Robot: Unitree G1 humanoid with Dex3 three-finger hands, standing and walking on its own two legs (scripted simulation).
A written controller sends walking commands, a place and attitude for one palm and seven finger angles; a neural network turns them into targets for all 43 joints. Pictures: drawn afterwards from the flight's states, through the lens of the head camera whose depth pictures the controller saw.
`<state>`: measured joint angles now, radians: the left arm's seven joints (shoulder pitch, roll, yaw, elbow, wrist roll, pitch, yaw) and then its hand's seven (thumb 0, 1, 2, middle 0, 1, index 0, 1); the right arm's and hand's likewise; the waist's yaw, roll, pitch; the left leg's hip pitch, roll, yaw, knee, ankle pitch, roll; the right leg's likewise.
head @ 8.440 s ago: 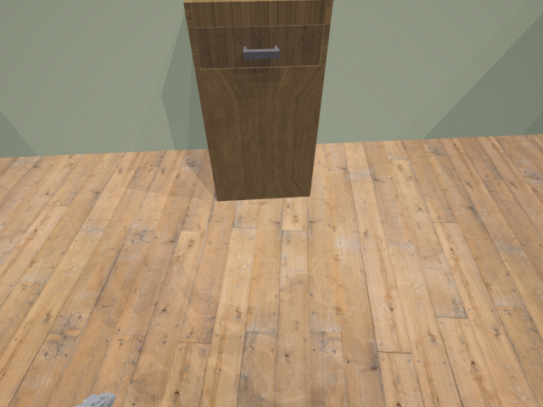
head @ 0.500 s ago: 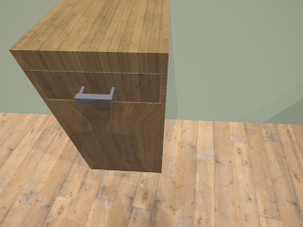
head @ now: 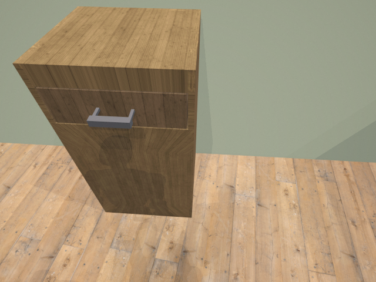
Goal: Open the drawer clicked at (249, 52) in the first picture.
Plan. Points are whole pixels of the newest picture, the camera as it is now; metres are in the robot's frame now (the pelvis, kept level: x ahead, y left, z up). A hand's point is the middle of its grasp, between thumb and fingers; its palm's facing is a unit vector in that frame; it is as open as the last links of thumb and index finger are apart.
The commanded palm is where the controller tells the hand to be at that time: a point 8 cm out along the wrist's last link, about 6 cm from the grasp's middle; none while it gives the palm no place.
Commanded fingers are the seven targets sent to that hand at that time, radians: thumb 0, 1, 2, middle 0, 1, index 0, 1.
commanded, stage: come to a stop and stand still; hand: left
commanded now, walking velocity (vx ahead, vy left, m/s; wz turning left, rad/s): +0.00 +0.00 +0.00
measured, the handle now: (112, 116) +0.56 +0.27 +0.01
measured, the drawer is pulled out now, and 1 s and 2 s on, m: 0.00 0.00 0.00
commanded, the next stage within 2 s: look again from close up in 0.18 s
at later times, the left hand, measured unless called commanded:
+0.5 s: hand out of the picture -0.02 +0.18 -0.18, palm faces +0.02 -0.98 -0.19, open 7.3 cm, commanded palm none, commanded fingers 0.00 0.90 0.90 -0.20 -0.30 -0.20 -0.30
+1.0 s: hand out of the picture +0.05 +0.22 -0.14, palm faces -0.08 -0.92 -0.38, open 7.3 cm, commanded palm +0.11 +0.25 -0.06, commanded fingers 0.00 0.76 0.84 -0.21 -0.39 -0.21 -0.39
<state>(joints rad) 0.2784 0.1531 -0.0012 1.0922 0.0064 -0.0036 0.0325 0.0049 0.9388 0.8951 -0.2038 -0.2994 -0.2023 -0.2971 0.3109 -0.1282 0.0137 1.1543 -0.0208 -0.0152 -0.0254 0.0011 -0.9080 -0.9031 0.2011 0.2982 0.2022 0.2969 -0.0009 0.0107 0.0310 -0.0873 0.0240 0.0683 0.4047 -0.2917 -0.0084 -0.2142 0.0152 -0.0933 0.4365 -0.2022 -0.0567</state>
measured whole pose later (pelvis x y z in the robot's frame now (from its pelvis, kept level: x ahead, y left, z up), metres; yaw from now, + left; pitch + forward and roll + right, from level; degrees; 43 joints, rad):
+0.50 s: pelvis -0.01 +0.02 -0.01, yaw +0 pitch -1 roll +0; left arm 0.34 0.10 -0.01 1.14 0.01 -0.01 0.04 0.01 0.91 0.89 -0.21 -0.30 -0.20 -0.30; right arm 0.37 -0.13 0.00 1.07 -0.02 -0.03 -0.02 0.00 -0.91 -0.90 0.20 0.30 0.20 0.30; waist -0.02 0.05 -0.03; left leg -0.15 0.01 0.06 0.51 -0.34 0.02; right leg -0.27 0.00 -0.08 0.50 -0.22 -0.04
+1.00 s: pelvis +0.00 +0.03 -0.01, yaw -2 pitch -1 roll +1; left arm 0.46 0.20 -0.07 0.58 0.12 0.07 0.13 0.05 0.95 0.89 -0.21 -0.31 -0.21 -0.31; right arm 0.40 -0.16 0.02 0.99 0.03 -0.17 -0.07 0.01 -0.91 -0.90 0.20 0.30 0.21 0.30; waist 0.03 0.02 0.02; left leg -0.13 -0.02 0.11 0.47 -0.33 0.03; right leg -0.29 -0.02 -0.04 0.54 -0.24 -0.02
